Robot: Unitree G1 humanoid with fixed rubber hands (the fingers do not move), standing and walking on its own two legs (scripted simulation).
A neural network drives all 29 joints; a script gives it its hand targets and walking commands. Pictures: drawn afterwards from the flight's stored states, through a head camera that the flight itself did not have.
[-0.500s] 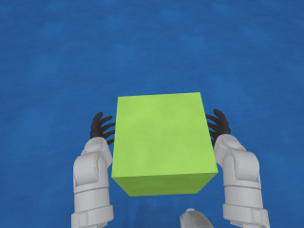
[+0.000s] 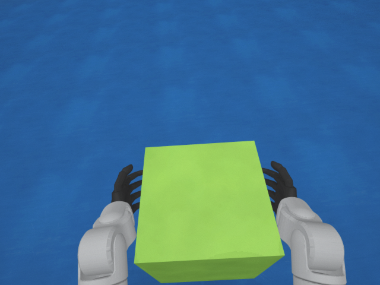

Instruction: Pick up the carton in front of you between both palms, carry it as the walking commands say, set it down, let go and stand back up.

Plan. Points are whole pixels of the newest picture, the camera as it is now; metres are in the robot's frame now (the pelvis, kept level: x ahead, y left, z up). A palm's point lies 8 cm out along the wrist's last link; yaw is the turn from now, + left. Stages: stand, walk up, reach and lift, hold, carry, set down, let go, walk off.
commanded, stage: carry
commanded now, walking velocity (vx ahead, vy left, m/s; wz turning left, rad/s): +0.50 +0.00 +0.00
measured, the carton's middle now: (203, 217) +0.26 +0.00 +0.02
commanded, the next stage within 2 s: none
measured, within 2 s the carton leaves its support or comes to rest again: neither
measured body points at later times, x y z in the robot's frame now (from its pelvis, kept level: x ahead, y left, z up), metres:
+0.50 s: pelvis +0.31 +0.05 +0.00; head +0.28 +0.07 +0.45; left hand +0.56 +0.19 +0.07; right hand +0.53 -0.12 +0.08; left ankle +0.29 +0.13 -0.75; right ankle +0.36 -0.10 -0.70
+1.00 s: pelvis +0.60 -0.01 +0.00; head +0.61 -0.03 +0.45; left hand +0.84 +0.14 +0.07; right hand +0.84 -0.16 +0.06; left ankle +0.65 +0.13 -0.71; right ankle +0.59 -0.10 -0.75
